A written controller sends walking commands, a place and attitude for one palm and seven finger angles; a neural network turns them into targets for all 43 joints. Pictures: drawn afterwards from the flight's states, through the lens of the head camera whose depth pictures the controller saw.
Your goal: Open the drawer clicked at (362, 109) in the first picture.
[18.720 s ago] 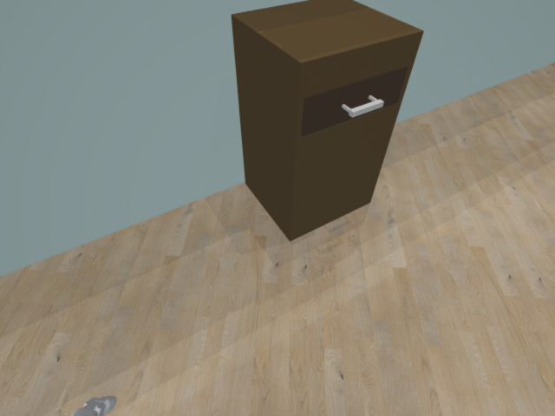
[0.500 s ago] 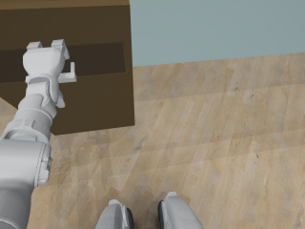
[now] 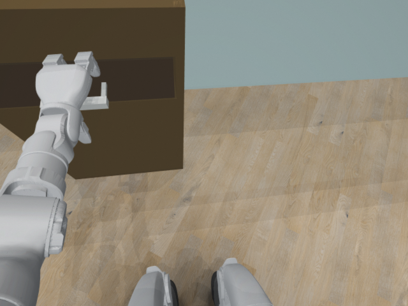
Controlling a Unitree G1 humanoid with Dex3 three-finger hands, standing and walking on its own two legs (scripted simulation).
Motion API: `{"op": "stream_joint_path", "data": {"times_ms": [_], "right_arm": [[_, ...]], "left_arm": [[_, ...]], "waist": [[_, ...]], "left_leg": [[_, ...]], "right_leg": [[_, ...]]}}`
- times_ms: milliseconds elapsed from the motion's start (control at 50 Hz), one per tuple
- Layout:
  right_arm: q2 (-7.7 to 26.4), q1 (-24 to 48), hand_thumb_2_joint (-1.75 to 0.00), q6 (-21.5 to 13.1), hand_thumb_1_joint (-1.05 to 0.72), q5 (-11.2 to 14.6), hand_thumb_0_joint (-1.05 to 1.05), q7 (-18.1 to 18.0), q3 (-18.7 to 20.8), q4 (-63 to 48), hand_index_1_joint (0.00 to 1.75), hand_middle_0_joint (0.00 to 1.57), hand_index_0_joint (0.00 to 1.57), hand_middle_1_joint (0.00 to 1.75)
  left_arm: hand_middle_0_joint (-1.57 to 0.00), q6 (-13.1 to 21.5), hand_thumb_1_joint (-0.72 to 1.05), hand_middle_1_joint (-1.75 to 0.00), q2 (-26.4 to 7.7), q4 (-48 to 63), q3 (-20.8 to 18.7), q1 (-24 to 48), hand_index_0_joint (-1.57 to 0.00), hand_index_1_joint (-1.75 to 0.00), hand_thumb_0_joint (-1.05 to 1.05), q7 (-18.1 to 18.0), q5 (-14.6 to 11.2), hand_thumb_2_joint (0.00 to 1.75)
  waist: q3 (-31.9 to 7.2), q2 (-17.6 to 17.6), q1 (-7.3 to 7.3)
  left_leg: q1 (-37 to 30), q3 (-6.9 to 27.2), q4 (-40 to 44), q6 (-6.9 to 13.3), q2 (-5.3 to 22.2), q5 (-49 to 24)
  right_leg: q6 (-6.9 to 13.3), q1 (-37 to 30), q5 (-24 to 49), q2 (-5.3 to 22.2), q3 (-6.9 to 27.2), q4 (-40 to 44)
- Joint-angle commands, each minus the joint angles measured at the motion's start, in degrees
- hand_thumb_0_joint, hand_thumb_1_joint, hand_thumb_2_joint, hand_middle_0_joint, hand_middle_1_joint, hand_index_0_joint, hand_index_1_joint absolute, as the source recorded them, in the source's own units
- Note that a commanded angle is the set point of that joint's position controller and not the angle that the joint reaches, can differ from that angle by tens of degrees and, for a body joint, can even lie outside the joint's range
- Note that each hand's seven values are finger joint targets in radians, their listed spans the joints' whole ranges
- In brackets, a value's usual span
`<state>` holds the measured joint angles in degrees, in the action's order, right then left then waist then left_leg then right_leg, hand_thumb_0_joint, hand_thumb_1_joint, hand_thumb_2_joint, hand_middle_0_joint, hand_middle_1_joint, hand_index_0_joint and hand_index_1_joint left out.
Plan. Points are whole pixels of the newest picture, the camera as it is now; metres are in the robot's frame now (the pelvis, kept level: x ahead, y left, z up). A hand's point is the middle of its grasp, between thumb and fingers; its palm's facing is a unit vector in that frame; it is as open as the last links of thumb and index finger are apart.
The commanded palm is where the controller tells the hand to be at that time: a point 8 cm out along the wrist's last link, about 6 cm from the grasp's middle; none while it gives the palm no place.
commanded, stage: move the hooked fingers above the handle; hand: left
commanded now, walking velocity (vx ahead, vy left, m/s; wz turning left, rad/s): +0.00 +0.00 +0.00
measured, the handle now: (76, 96) +0.57 +0.23 -0.05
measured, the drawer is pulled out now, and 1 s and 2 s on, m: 0.00 0.00 0.00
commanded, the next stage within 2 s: none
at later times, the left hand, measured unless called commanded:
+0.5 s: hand (79, 104) +0.51 +0.20 +0.00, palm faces -0.03 -0.09 -1.00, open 13.8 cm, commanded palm +0.51 +0.21 +0.06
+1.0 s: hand (84, 95) +0.52 +0.19 +0.01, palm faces +0.01 -0.07 -1.00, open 13.8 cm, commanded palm +0.50 +0.21 +0.06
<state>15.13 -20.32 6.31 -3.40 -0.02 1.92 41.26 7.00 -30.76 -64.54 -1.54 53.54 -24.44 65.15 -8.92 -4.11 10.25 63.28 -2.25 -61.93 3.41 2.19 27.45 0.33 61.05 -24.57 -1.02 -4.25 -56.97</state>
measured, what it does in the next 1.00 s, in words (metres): stands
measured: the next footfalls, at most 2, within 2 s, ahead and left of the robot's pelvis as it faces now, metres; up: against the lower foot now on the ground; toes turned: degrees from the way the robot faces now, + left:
none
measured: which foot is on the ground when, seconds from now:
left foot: down 0.00-1.00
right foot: down 0.00-1.00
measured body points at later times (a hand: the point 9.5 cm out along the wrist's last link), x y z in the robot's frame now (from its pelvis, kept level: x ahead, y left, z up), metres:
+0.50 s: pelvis +0.01 +0.00 +0.00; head +0.15 +0.01 +0.43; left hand +0.51 +0.21 +0.05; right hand -0.01 -0.28 -0.11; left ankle +0.00 +0.08 -0.66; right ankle +0.01 -0.12 -0.66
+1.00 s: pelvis +0.00 +0.00 +0.00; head +0.14 +0.01 +0.43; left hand +0.52 +0.19 +0.07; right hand -0.01 -0.28 -0.11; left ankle +0.00 +0.08 -0.66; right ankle +0.01 -0.12 -0.66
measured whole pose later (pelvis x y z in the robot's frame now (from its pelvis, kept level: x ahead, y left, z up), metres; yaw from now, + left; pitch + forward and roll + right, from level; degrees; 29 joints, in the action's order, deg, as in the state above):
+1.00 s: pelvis +0.00 +0.00 +0.00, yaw -1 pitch +27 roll -3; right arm 15.8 -19.7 7.1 -3.4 -0.7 1.4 39.1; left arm 8.0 -29.8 -63.8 -1.9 52.1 -24.3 65.5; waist -9.2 -4.0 10.4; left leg 60.5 -3.6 -60.7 3.7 2.2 27.3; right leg 0.1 59.1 -24.3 -1.2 -2.8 -56.5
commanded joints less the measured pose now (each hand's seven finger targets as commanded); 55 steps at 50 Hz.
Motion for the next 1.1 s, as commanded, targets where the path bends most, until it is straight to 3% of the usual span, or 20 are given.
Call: {"op": "stream_joint_path", "data": {"times_ms": [0,40,120,140,220,260,320,380,420,480,540,580,620,660,720,820,860,940,1020,1080], "right_arm": [[10.79,-12.24,-0.90,0.63,-0.90,0.29,0.00,-0.04,3.61,-1.32,0.30,0.20,0.20,0.30],[10.95,-12.00,-0.90,1.23,-0.90,0.66,0.00,-0.33,3.14,-1.53,0.30,0.20,0.20,0.30],[10.33,-11.81,-0.90,1.10,-0.90,1.32,0.00,-1.13,3.10,-2.16,0.30,0.20,0.20,0.30],[9.97,-11.89,-0.90,0.92,-0.90,1.50,0.00,-1.48,3.10,-2.14,0.30,0.20,0.20,0.30],[9.42,-12.20,-0.90,0.10,-0.90,1.48,0.00,-2.33,3.22,-2.08,0.30,0.20,0.20,0.30],[9.18,-12.17,-0.90,-0.20,-0.90,1.15,0.00,-2.51,3.47,-2.11,0.30,0.20,0.20,0.30],[8.85,-12.06,-0.90,-0.44,-0.90,0.38,0.00,-2.12,3.73,-2.16,0.30,0.20,0.20,0.30],[9.37,-11.62,-0.90,-0.18,-0.90,-0.39,0.00,-1.29,3.83,-2.13,0.30,0.20,0.20,0.30],[9.64,-10.83,-0.90,0.03,-0.90,-0.61,0.00,-0.81,3.75,-2.07,0.30,0.20,0.20,0.30],[10.12,-10.28,-0.90,0.20,-0.90,-0.64,0.00,-0.18,3.84,-1.93,0.30,0.20,0.20,0.30],[10.66,-10.63,-0.90,0.66,-0.90,-0.08,0.00,0.02,3.98,-1.96,0.30,0.20,0.20,0.30],[10.34,-11.56,-0.90,0.81,-0.90,0.53,0.00,0.11,4.55,-1.65,0.30,0.20,0.20,0.30],[9.96,-12.36,-0.90,0.74,-0.90,1.14,0.00,-0.20,5.07,-1.26,0.30,0.20,0.20,0.30],[9.74,-12.59,-0.90,0.47,-0.90,1.38,0.00,-1.07,4.90,-0.73,0.30,0.20,0.20,0.30],[9.34,-12.33,-0.90,-0.14,-0.90,1.50,0.00,-2.14,4.23,-0.12,0.30,0.20,0.20,0.30],[8.89,-10.73,-0.90,-0.61,-0.90,0.40,0.00,-2.35,2.94,-1.16,0.30,0.20,0.20,0.30],[9.47,-9.27,-0.90,-0.07,-0.90,-0.19,0.00,-1.79,2.28,-1.75,0.30,0.20,0.20,0.30],[9.80,-7.72,-0.90,0.55,-0.90,-0.25,0.00,-0.72,2.40,-4.61,0.30,0.20,0.20,0.30],[10.85,-9.13,-0.90,1.32,-0.90,0.53,0.00,-0.36,3.08,-4.37,0.30,0.20,0.20,0.30],[11.01,-10.90,-0.90,0.79,-0.90,1.46,0.00,-1.54,3.77,-3.60,0.30,0.20,0.20,0.30]], "left_arm": [[-0.30,-7.73,-0.50,-1.20,-17.79,9.39,-3.94,26.74,-0.30,-1.20,0.00,-2.90,-0.51,0.30],[-0.30,-9.17,-0.50,-1.20,-18.92,8.62,-3.76,27.17,-0.30,-1.20,0.00,-1.62,-1.16,0.30],[-0.30,-8.22,-0.50,-1.20,-14.81,7.30,-0.52,23.61,-0.30,-1.20,0.00,3.26,-2.95,0.30],[-0.30,-7.52,-0.50,-1.20,-12.02,6.21,1.92,23.40,-0.30,-1.20,0.00,4.68,-3.04,0.30],[-0.30,-1.94,-0.50,-1.20,-8.46,5.71,4.35,21.79,-0.30,-1.20,0.00,8.30,-3.44,0.30],[-0.30,1.48,-0.50,-1.20,-9.60,8.24,2.64,21.19,-0.30,-1.20,0.00,8.66,-3.43,0.30],[-0.30,4.57,-0.50,-1.20,-9.87,11.34,1.31,21.69,-0.30,-1.20,0.00,6.36,-2.41,0.30],[-0.30,4.65,-0.50,-1.20,-15.23,13.41,-4.46,20.69,-0.30,-1.20,0.00,1.41,-1.47,0.30],[-0.30,2.97,-0.50,-1.20,-17.98,13.46,-6.97,20.97,-0.30,-1.20,0.00,-2.02,-0.76,0.30],[-0.30,-1.40,-0.50,-1.20,-18.27,13.23,-6.76,24.03,-0.30,-1.20,0.00,-5.84,0.03,0.30],[-0.30,-6.04,-0.50,-1.20,-18.80,12.70,-5.84,24.33,-0.30,-1.20,0.00,-5.45,0.01,0.30],[-0.30,-7.85,-0.50,-1.20,-13.25,12.27,-1.32,24.68,-0.30,-1.20,0.00,-2.70,-1.41,0.30],[-0.30,-8.81,-0.50,-1.20,-6.98,11.29,3.74,24.56,-0.30,-1.20,0.00,1.24,-3.49,0.30],[-0.30,-7.66,-0.50,-1.20,-4.33,11.49,6.54,25.59,-0.30,-1.20,0.00,5.22,-5.20,0.30],[-0.30,-3.63,-0.50,-1.20,-3.22,10.25,8.20,26.23,-0.30,-1.20,0.00,8.76,-5.35,0.30],[-0.30,3.17,-0.50,-1.20,-12.30,9.95,-0.23,23.57,-0.30,-1.20,0.00,5.37,-1.87,0.30],[-0.30,1.98,-0.50,-1.20,-19.13,7.40,-6.49,19.22,-0.30,-1.20,0.00,1.94,-1.07,0.30],[-0.30,-3.82,-0.50,-1.20,-20.13,6.08,-7.22,15.28,-0.30,-1.20,0.00,-3.97,0.47,0.30],[-0.30,-8.59,-0.50,-1.20,-21.40,8.37,-6.64,19.13,-0.30,-1.20,0.00,-4.11,-0.17,0.30],[-0.30,-7.63,-0.50,-1.20,-19.82,12.98,-4.20,25.58,-0.30,-1.20,0.00,-0.16,-2.70,0.30]], "waist": [[-34.59,-7.48,-0.10],[-33.34,-4.88,0.29],[-30.85,-2.44,0.60],[-27.98,-0.96,1.80],[-21.87,0.61,2.66],[-23.39,-1.18,1.78],[-24.94,-5.40,0.63],[-28.75,-6.95,-1.43],[-30.16,-6.72,-2.23],[-32.36,-5.80,-1.36],[-36.62,-6.23,-1.46],[-37.90,-6.54,-0.13],[-35.19,-3.69,1.83],[-32.12,-0.98,3.52],[-23.12,-0.30,4.08],[-20.57,-6.18,0.10],[-20.92,-4.92,-2.51],[-26.87,-2.40,-4.08],[-34.65,-1.86,-3.13],[-38.56,-0.40,-0.07]], "left_leg": [[-32.72,5.61,6.50,-2.00,-1.19,-35.85],[-31.32,4.90,7.82,-1.36,-1.55,-33.21],[-30.92,4.17,9.55,-0.58,-1.87,-30.12],[-29.95,4.12,9.99,-0.40,-1.78,-28.46],[-27.27,4.11,9.88,-0.01,-1.78,-24.02],[-27.98,4.26,8.96,-0.17,-1.69,-25.62],[-29.63,5.10,7.37,-0.96,-1.26,-29.27],[-29.93,5.76,6.07,-1.66,-0.99,-33.18],[-28.26,5.44,5.38,-1.81,-1.27,-33.46],[-27.77,5.20,5.19,-1.73,-1.45,-33.21],[-31.29,4.86,5.98,-1.87,-1.52,-35.13],[-36.20,5.68,7.05,-2.24,-1.08,-36.89],[-38.42,6.06,8.54,-1.83,-0.77,-35.30],[-38.33,5.96,9.76,-1.15,-0.75,-32.98],[-33.75,5.74,11.01,-0.52,-1.27,-25.28],[-27.46,5.25,9.07,-0.92,-1.80,-24.55],[-23.41,4.71,8.17,-0.94,-1.98,-25.74],[-19.50,2.72,6.45,-0.96,-2.69,-27.20],[-24.61,2.82,7.01,-1.06,-2.26,-29.48],[-29.00,4.01,8.22,-0.51,-2.00,-28.12]], "right_leg": [[1.49,-13.86,21.98,-2.93,0.61,6.46],[1.25,-17.02,22.49,-2.92,1.01,7.89],[1.03,-19.87,22.63,-2.82,1.77,10.32],[0.96,-19.27,21.83,-2.85,1.69,10.96],[1.13,-15.89,18.09,-2.64,2.06,11.35],[1.48,-15.03,18.73,-2.46,2.31,10.00],[1.93,-10.88,18.29,-2.61,1.74,7.56],[2.10,-10.58,19.37,-2.81,1.42,5.23],[2.10,-11.42,20.01,-2.70,1.23,4.22],[1.73,-12.98,21.26,-2.69,1.10,4.04],[1.46,-16.34,23.74,-2.74,1.18,5.29],[1.20,-16.38,23.60,-2.88,0.86,7.27],[0.80,-16.40,22.17,-3.12,0.77,10.12],[0.61,-16.79,21.43,-3.04,1.14,11.95],[0.94,-13.65,16.28,-2.84,1.32,12.90],[2.37,-10.33,14.37,-2.55,1.48,8.47],[2.56,-11.73,15.63,-2.58,1.37,6.33],[2.09,-16.73,20.48,-2.51,1.78,4.51],[1.24,-21.25,23.93,-2.51,2.13,5.58],[0.47,-23.04,23.61,-2.29,2.71,8.09]]}}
